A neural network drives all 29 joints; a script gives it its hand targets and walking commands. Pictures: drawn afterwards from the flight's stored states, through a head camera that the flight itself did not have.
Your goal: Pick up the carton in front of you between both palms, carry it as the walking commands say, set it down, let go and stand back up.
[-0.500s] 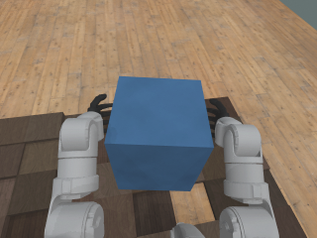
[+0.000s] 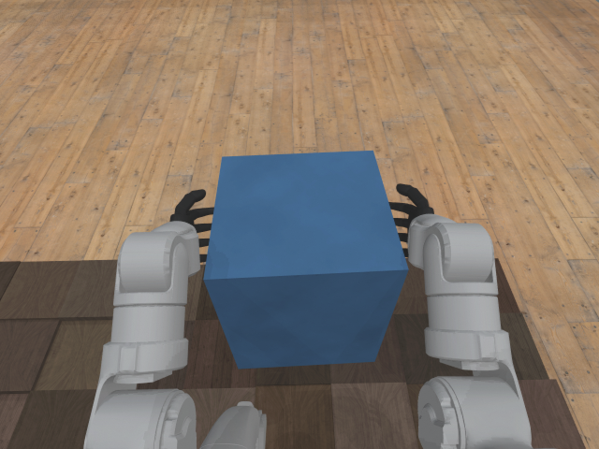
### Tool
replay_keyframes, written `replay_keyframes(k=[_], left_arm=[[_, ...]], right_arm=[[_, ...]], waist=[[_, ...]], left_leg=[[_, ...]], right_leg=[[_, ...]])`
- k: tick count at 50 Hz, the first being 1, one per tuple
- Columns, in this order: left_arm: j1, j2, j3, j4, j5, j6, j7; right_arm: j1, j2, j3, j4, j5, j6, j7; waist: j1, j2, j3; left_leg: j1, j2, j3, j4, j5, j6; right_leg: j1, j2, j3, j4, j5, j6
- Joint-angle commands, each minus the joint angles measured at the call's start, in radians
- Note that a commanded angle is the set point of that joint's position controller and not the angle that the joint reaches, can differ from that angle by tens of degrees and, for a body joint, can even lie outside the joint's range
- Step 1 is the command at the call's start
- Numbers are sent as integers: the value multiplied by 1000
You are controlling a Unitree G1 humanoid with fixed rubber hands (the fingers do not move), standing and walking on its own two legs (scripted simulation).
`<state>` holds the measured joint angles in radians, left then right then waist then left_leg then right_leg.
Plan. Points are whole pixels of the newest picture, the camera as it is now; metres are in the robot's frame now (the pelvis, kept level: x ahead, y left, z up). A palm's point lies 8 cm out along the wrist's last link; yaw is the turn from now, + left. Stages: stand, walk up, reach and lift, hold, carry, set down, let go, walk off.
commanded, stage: carry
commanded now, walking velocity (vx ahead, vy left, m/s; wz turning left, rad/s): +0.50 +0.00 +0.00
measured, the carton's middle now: (302, 264) +0.36 +0.02 +0.02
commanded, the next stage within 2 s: none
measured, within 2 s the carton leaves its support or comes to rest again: neither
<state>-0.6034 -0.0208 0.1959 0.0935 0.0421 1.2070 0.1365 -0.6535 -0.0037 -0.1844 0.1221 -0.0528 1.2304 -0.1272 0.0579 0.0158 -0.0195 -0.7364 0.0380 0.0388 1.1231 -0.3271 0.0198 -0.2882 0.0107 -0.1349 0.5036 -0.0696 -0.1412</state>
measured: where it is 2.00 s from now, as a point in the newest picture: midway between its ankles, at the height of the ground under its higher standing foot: (321, 212)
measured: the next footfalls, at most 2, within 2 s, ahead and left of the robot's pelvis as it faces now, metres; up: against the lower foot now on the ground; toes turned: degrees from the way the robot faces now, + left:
left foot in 0.16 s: +0.32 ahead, +0.09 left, +0.02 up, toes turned +6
right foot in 0.56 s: +0.47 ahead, -0.12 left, +0.02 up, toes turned -6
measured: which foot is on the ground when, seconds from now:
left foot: up 0.00-0.14, down 0.16-0.56, up 0.58-1.00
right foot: down 0.00-0.16, up 0.18-0.54, down 0.56-1.00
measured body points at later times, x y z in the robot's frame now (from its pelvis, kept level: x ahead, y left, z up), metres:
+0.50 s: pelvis +0.29 +0.00 +0.01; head +0.35 +0.00 +0.46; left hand +0.68 +0.11 +0.11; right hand +0.65 -0.19 +0.11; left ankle +0.28 +0.09 -0.73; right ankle +0.39 -0.13 -0.69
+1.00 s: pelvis +0.57 -0.02 +0.00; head +0.57 -0.03 +0.45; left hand +0.94 +0.13 +0.16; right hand +0.96 -0.17 +0.16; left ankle +0.72 +0.07 -0.70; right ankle +0.43 -0.12 -0.72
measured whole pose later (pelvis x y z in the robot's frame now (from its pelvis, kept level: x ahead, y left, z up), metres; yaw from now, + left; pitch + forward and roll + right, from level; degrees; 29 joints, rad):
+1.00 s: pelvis +0.57 -0.02 +0.00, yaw -1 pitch +5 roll +0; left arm -0.81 0.01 0.24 0.22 0.05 1.31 0.13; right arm -0.84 -0.02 -0.28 0.20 -0.08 1.35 -0.13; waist 0.07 0.00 -0.10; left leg -0.61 0.01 0.10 0.61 -0.12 0.06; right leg -0.10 -0.01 -0.08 0.49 -0.46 -0.02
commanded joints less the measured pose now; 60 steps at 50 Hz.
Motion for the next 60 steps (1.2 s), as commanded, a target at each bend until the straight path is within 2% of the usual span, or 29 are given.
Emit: replay_keyframes(k=[1,4,7,8,9,10,11,13,17,19,23,27,28,29,30,31,33,34,36,41,47,49,50,51,52,53,54,56,60], left_arm=[[-863,-1115,-672,-243,-509,-36,-257],[-802,-1084,-684,-195,-497,-28,-261],[-764,-1081,-679,-115,-480,-28,-269],[-763,-1072,-674,-91,-469,-30,-273],[-767,-1103,-669,-56,-467,-23,-278],[-700,-1095,-626,-7,-441,-16,-277],[-728,-1097,-625,-27,-442,-18,-278],[-789,-1135,-637,-80,-438,-35,-270],[-775,-1118,-631,-179,-395,-51,-228],[-739,-1084,-630,-203,-359,-56,-207],[-716,-1013,-643,-242,-321,-50,-184],[-743,-935,-644,-250,-332,-18,-187],[-735,-912,-633,-225,-337,-4,-192],[-717,-869,-616,-198,-332,10,-196],[-708,-848,-600,-162,-335,21,-199],[-739,-846,-595,-166,-346,34,-203],[-832,-882,-600,-192,-396,58,-216],[-884,-907,-600,-205,-421,68,-222],[-945,-945,-587,-201,-454,85,-235],[-1018,-1005,-543,-132,-482,110,-262],[-1002,-1048,-504,-5,-464,95,-272],[-985,-1066,-495,32,-454,83,-271],[-975,-1080,-493,49,-451,76,-271],[-959,-1093,-492,66,-443,68,-270],[-949,-1098,-493,74,-437,60,-271],[-949,-1144,-485,83,-429,55,-269],[-971,-1149,-500,73,-428,46,-267],[-974,-1190,-520,22,-430,20,-256],[-901,-1208,-568,-98,-419,-16,-219]], right_arm=[[-717,1105,607,-193,382,-60,171],[-640,1045,597,-148,338,-48,173],[-588,1022,584,-81,312,-45,192],[-566,1019,574,-59,308,-47,201],[-581,991,555,-43,295,-52,204],[-524,988,547,7,298,-53,206],[-513,1042,566,-5,323,-63,212],[-675,1134,622,-143,397,-82,222],[-845,1202,717,-308,510,-93,231],[-843,1190,736,-331,534,-90,239],[-790,1141,738,-316,538,-75,254],[-782,1055,720,-289,522,-43,247],[-770,1024,709,-265,511,-30,242],[-764,1004,690,-240,504,-12,237],[-772,985,668,-216,492,5,234],[-797,982,654,-185,483,17,230],[-816,984,612,-149,462,40,218],[-827,989,592,-143,453,50,211],[-838,1001,558,-119,428,68,194],[-861,1016,492,-58,366,89,169],[-843,1039,444,55,328,87,177],[-829,1055,434,90,330,80,189],[-815,1067,426,110,330,74,197],[-781,1077,416,138,331,65,205],[-753,1082,405,149,335,55,214],[-773,1068,394,147,324,37,219],[-751,1105,403,154,336,25,225],[-820,1159,451,30,384,-5,236],[-896,1229,573,-176,476,-46,236]], waist=[[28,-116,-453],[37,-101,-387],[-73,-100,-493],[-127,-51,-540],[-128,203,-659],[-165,236,-768],[-168,150,-740],[-129,1,-602],[-116,28,-565],[-121,74,-567],[-127,147,-559],[-93,107,-533],[-58,48,-557],[-17,-134,-634],[-1,-317,-593],[-3,-272,-576],[6,-124,-506],[1,-115,-488],[-3,-135,-481],[9,-145,-438],[34,-167,-351],[11,-189,-350],[-26,-173,-386],[-67,-121,-463],[-95,-7,-551],[-105,253,-631],[-118,270,-596],[-112,102,-542],[-94,83,-574]], left_leg=[[-181,8,17,-111,113,-2],[43,-61,130,-482,352,9],[580,-122,184,-677,514,75],[819,-15,60,-662,578,103],[1177,345,-376,-550,1019,261],[1260,423,-609,-607,658,406],[1188,345,-564,-635,464,359],[1000,272,-424,-689,420,247],[829,231,-314,-734,218,233],[802,225,-247,-733,315,236],[753,199,-134,-717,375,189],[640,138,-14,-554,363,111],[529,106,19,-435,358,75],[271,31,49,-214,120,15],[-4,-80,26,-46,-226,0],[-96,-41,-35,83,-263,18],[-142,-3,-49,105,-173,25],[-127,10,-50,70,-125,18],[-82,7,-34,19,-81,2],[-97,7,2,-132,42,-9],[52,-43,88,-458,201,26],[195,-75,122,-563,231,57],[335,-96,147,-637,277,71],[556,-76,130,-647,303,88],[789,125,-132,-610,273,116],[1051,339,-564,-651,272,252],[1055,312,-620,-684,263,269],[954,262,-455,-677,360,229],[851,227,-300,-705,429,200]], right_leg=[[484,-242,289,-98,331,-71],[353,-141,160,-83,419,-27],[182,-113,33,162,578,50],[8,-82,34,339,357,81],[-325,37,85,682,-453,134],[-505,52,202,994,-485,143],[-551,-4,229,1001,-425,104],[-536,-47,197,879,-349,109],[-460,-66,156,669,-386,124],[-407,-52,116,510,-387,130],[-263,-23,53,243,-201,127],[49,23,-31,-78,-71,96],[244,-44,42,-85,-81,69],[496,-266,387,-74,-109,-14],[614,-377,666,-115,22,-106],[633,-382,657,-80,53,-129],[552,-327,507,-53,167,-87],[508,-309,461,-68,182,-65],[460,-285,397,-89,220,-44],[433,-258,313,-109,217,-58],[378,-211,201,-84,367,-20],[344,-202,151,-30,491,21],[320,-184,103,70,552,53],[230,-152,61,210,474,85],[39,-121,65,411,123,120],[-307,41,90,654,-395,147],[-430,43,165,769,-490,121],[-459,-20,179,744,-402,102],[-374,-66,161,559,-323,134]])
